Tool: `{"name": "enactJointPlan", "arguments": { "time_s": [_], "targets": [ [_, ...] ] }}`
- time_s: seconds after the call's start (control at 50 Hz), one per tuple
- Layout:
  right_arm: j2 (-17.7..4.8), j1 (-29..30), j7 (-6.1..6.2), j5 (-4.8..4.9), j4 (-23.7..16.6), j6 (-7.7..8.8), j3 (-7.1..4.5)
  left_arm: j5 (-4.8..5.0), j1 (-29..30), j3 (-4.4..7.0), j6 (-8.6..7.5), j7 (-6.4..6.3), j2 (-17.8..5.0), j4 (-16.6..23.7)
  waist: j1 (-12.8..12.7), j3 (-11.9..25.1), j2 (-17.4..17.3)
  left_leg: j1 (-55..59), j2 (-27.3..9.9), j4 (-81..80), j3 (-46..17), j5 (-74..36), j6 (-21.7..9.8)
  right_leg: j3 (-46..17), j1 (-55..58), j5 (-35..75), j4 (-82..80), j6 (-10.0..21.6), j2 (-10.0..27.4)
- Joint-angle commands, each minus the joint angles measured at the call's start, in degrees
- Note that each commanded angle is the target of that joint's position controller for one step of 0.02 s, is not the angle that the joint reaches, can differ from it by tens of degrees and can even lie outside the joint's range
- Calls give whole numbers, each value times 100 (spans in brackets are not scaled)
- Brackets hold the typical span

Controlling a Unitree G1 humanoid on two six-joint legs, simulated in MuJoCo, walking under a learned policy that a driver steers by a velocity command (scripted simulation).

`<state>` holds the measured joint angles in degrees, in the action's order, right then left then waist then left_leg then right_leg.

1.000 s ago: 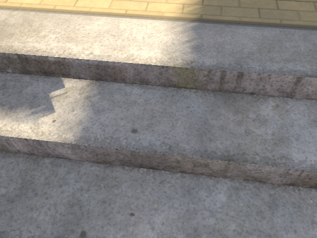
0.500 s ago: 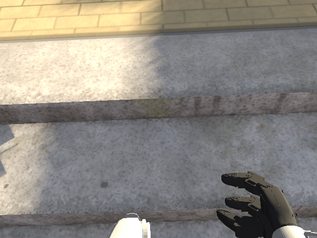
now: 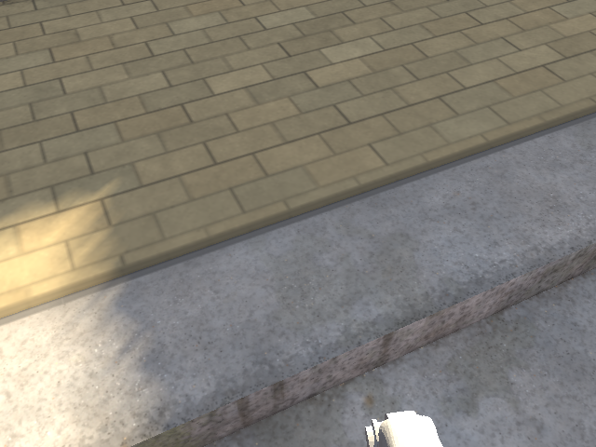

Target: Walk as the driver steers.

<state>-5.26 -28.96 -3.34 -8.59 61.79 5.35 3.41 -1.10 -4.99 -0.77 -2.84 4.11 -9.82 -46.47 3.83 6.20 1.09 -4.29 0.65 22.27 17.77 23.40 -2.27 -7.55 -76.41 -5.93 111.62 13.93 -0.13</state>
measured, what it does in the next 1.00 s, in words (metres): climbs: right foot 0.13 m higher, then left foot 0.13 m higher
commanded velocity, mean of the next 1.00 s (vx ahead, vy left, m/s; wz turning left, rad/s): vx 0.23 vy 0.00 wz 0.01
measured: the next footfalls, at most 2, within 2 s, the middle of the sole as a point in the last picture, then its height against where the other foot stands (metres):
right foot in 0.18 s outside the picture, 0.13 m higher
left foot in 0.58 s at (249, 392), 0.13 m higher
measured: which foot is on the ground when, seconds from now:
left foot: down 0.00-0.22, up 0.24-0.56, down 0.58-1.00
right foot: up 0.00-0.16, down 0.18-0.72, up 0.74-1.00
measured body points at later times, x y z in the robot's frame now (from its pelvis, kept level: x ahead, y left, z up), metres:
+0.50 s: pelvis +0.32 -0.03 +0.13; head +0.32 -0.01 +0.58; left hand +0.34 +0.19 -0.02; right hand +0.49 -0.28 +0.05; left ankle +0.42 +0.10 -0.43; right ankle +0.29 -0.12 -0.60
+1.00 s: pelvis +0.45 +0.02 +0.22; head +0.46 +0.02 +0.67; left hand +0.67 +0.27 +0.14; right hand +0.55 -0.22 +0.10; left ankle +0.51 +0.09 -0.47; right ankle +0.41 -0.15 -0.39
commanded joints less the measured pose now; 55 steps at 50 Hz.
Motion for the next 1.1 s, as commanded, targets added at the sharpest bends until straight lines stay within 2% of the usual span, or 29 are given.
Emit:
{"name": "enactJointPlan", "arguments": {
  "time_s": [0.02, 0.08, 0.12, 0.14, 0.18, 0.2, 0.22, 0.24, 0.26, 0.28, 0.32, 0.34, 0.38, 0.46, 0.48, 0.5, 0.52, 0.56, 0.62, 0.66, 0.68, 0.72, 0.74, 0.76, 0.8, 0.84, 0.88, 0.92, 1.1],
  "targets": [
    [-239, -742, 38, -121, 244, 24, 41, 63, 1101, -64, -37, -22, -51, 672, -115, -648, -371, 1310, -1625, -995, -1130, -3617, -873, 419, -1781, -117, -63, 142, 122],
    [-407, -1336, -15, -131, 685, 2, 70, 136, 2070, -154, 146, -37, 2, 1160, -118, -692, -355, 1574, -1680, -1306, -789, -4115, -561, 870, -1472, 38, -1772, 70, 364],
    [-1050, -64, -190, 275, 98, 140, -39, 39, 1990, -193, 508, 211, 29, 1227, -731, -324, -695, -1161, -1578, -1738, 111, -7623, -799, 1893, 2665, -419, -2767, -250, 26],
    [-1541, -351, -162, 396, 141, 339, -130, 165, 1527, -62, 502, 238, -234, 1176, -1004, -504, -929, -1258, -1708, -1169, 83, -9792, -646, 2046, 3656, -670, -2964, -525, -394],
    [-2434, 164, -104, 617, -131, 401, -409, 112, 75, 197, 370, 109, -809, 650, -1540, -689, -1148, -138, -2002, 41, -196, -10633, -255, 1939, 4554, -950, -5310, -638, -921],
    [-2574, 325, -238, 356, -103, 395, -501, 138, -1466, 439, 267, -58, -1221, 191, -1933, -41, -1240, -1252, -1898, 1753, -347, -10281, -3, 1183, 6786, -228, -5611, -388, -923],
    [-1529, -763, -503, -170, -157, 375, -286, 131, -2833, 475, 239, -146, -1517, -419, -1491, 2013, 220, -3446, -1279, 4231, -962, -5319, 253, -1611, 10180, 1388, -5868, 898, 168],
    [-1742, -108, -654, 514, -267, 181, -487, -358, -3725, 465, 339, -109, -1389, -561, -1893, 2318, 251, -3498, 292, 6976, -1971, -961, 75, -4224, 9222, 522, -8245, 1319, 1125],
    [-1003, 433, -600, 723, -612, 137, -420, -393, -3382, 647, 76, -220, -1604, -844, -1640, 847, 283, -4669, 288, 8226, -2898, -1475, -147, -3780, 7971, -120, -8545, 816, 1224],
    [-737, 872, -408, 677, -724, 210, -363, -181, -2492, 531, -124, -219, -1240, -864, -1223, 87, 130, -4908, 60, 8780, -2931, -1657, -246, -3140, 6493, -14, -8298, 825, 1102],
    [-388, 1037, -138, 458, -1000, 141, -227, -59, -961, 185, -240, -146, -222, -905, -310, 188, -172, -4815, -7, 9256, -2944, -1370, -519, -2328, 5130, 251, -8442, 792, 956],
    [-431, 1010, -54, 467, -1023, 35, -190, -129, -378, 30, -251, -75, 185, -861, 90, 124, -477, -4706, -218, 8840, -2784, -1530, -585, -1720, 4449, 518, -8670, 571, 894],
    [-670, 1196, 55, 587, -1201, -40, -259, -49, 348, -36, -418, -57, 237, -594, 454, -70, -404, -4238, -516, 7546, -2534, -678, -237, -623, 3764, 1254, -9133, 184, 707],
    [-1097, 1422, 92, 794, -1203, 203, -398, -280, -564, 198, -624, -318, -736, -516, 30, 228, 128, -4036, -312, 7442, -1917, -247, 505, 305, 4838, 3287, -9241, -302, 530],
    [-866, 1712, 474, 800, -1586, -70, -439, 87, -1677, 355, -581, -479, -1059, -1208, -121, -748, -116, -4966, -349, 6732, -1749, -422, 294, -100, 5524, 2897, -9733, 60, 1048],
    [-854, 2138, 596, 761, -1712, -188, -408, 131, -2078, 309, -547, -567, -865, -1326, -371, -966, -208, -5469, -525, 6549, -1733, -333, 192, -213, 6135, 2751, -9831, 62, 1115],
    [-983, 2147, 263, 590, -1723, -126, -341, -301, -1715, 230, -606, -414, -653, -956, -361, 387, 266, -5710, -807, 6600, -2320, -706, 369, -95, 7514, 3108, -9057, -334, 1238],
    [-839, 2381, 102, 627, -1739, -170, -346, -280, -1151, 244, -539, -285, -684, -637, -304, 219, 22, -5360, -886, 5076, -2055, -1032, 493, 473, 7389, 2869, -9004, -605, 1048],
    [-933, 3166, 29, 778, -2056, -229, -307, -15, -1322, 496, -502, -195, -1468, -519, -526, 32, 129, -3709, -209, 4014, -1108, 181, 260, 807, 6526, 3316, -9070, -346, 1149],
    [-1132, 3150, 61, 924, -2103, -54, -359, -293, -1678, 557, -491, -302, -1439, -512, -680, 674, -58, -3442, 38, 3461, -1477, -857, -272, 1012, 7239, 4666, -8561, -528, 1021],
    [-1090, 2794, 66, 935, -2035, -50, -380, -340, -1200, 612, -454, -325, -1579, -432, -356, 885, 211, -2951, 167, 3283, -1651, -955, -315, 1052, 7088, 4584, -8483, -548, 972],
    [-1268, 2029, 166, 884, -1854, -131, -519, -253, -227, 692, -426, -343, -1556, 1, 102, 1001, 49, -1603, 365, 2729, -2116, -1457, -268, 1140, 6245, 3215, -8323, -693, 660],
    [-1427, 1461, 283, 743, -1721, -155, -609, -282, 192, 663, -366, -320, -1262, 273, 359, 1100, -628, -629, 28, 1988, -3197, -2113, -530, 1075, 5242, 321, -7405, -923, 199],
    [-1761, 714, 426, 460, -1765, -149, -701, -262, 124, 575, -265, -224, -902, 499, 628, 1478, -1462, -57, -1036, 1212, -5578, -2705, -1345, 324, 4263, -2076, -5103, -1114, -263],
    [-1693, 396, 355, 439, -1494, -62, -749, -97, -43, 475, -189, -238, -665, 479, 495, 826, -473, -848, -1138, 1238, -5674, -3157, -1425, -889, 3474, -989, -3192, -1106, -387],
    [-1074, 1546, 287, 802, -1655, 4, -557, -358, -1, 380, -216, -481, -777, 477, -117, 506, -110, -1721, -550, 1503, -4628, -2397, -1108, -543, 3568, -797, -3251, -1358, -22],
    [-753, 2211, 297, 797, -1956, 14, -458, -491, 16, 322, -133, -640, -832, 543, -352, 434, -165, -2463, -106, 1211, -4226, -1856, -899, -333, 3974, -1201, -3647, -1704, 136],
    [-1030, 2379, 330, 718, -2281, 68, -504, -360, -365, 327, -89, -568, -958, 487, -378, 669, -358, -2700, -155, 1104, -4232, -2453, -1014, -139, 4382, -924, -3204, -2017, -6],
    [-976, 1507, 382, 915, -2893, 86, -241, -466, -651, 365, 66, -566, -1101, 842, -65, 259, -565, -2895, -236, 2130, -4601, -1933, -1066, 7, 4602, -787, -3730, -2091, -80]
  ]
}}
